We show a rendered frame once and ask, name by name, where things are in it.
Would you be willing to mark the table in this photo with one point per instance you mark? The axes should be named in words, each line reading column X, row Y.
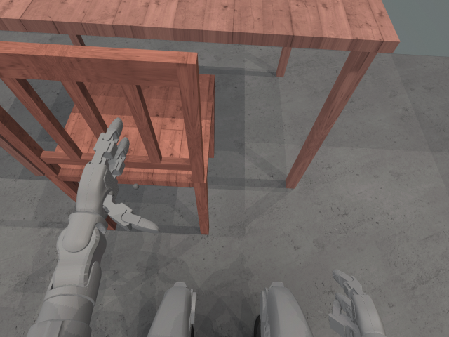
column 360, row 26

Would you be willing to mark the robot left hand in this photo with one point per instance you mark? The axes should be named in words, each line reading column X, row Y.
column 99, row 178

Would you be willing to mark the right robot shin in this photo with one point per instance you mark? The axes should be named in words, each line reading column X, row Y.
column 265, row 330

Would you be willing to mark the right robot thigh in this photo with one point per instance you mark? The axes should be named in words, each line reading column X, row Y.
column 280, row 309

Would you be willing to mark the robot left forearm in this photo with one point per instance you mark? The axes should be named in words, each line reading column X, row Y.
column 69, row 301

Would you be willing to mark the chair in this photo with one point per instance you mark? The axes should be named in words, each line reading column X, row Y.
column 166, row 106

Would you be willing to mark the robot right hand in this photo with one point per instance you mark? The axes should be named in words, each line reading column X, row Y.
column 362, row 315

